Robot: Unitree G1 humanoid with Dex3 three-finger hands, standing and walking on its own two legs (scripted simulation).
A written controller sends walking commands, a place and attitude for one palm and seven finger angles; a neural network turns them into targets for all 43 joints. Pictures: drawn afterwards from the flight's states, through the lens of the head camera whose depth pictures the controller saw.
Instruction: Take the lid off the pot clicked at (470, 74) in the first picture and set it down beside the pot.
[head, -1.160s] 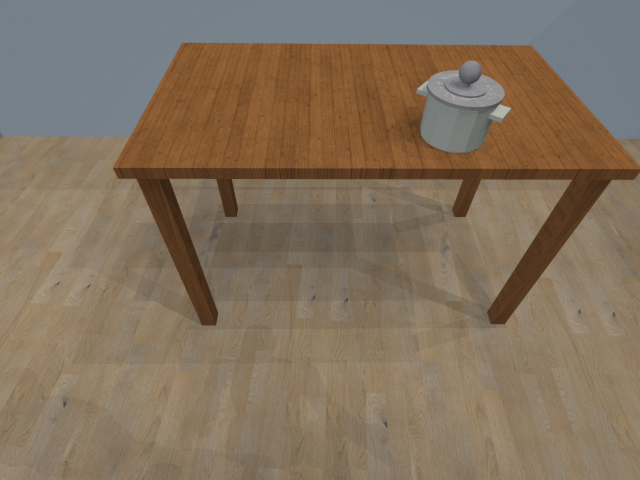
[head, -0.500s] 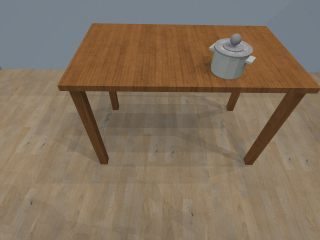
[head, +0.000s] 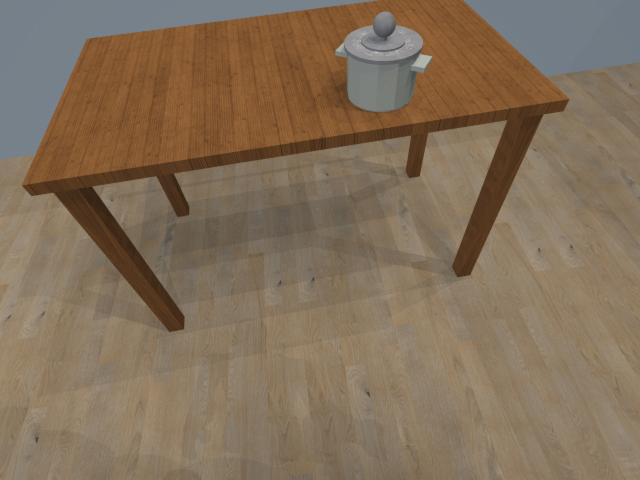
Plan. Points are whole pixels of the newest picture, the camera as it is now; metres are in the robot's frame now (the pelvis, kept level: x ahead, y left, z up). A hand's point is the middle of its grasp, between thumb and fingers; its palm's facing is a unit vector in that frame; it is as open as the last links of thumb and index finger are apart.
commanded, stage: walk to a spot facing it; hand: left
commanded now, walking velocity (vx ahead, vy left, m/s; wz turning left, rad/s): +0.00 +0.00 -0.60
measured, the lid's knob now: (384, 24) +0.91 -0.05 +0.13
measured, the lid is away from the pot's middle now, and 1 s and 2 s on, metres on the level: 0.00 0.00 0.00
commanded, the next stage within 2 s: none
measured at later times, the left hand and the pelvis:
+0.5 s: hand out of the picture +0.08 +0.20 -0.14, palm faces -0.15 -0.95 -0.26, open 7.4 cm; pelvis +0.01 +0.00 +0.02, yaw -15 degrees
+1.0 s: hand (203, 423) +0.21 +0.21 -0.15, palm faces -0.52 -0.83 -0.19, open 7.4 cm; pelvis +0.03 +0.07 +0.03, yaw -34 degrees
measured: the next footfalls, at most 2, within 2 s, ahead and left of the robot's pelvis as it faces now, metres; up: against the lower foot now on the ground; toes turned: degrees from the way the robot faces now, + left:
left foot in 0.66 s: +0.08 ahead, +0.14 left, +0.00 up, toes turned -24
right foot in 1.22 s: -0.04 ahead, -0.07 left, +0.00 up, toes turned -47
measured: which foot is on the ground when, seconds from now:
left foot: up 0.00-0.64, down 0.66-1.00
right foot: down 0.00-0.66, up 0.68-1.00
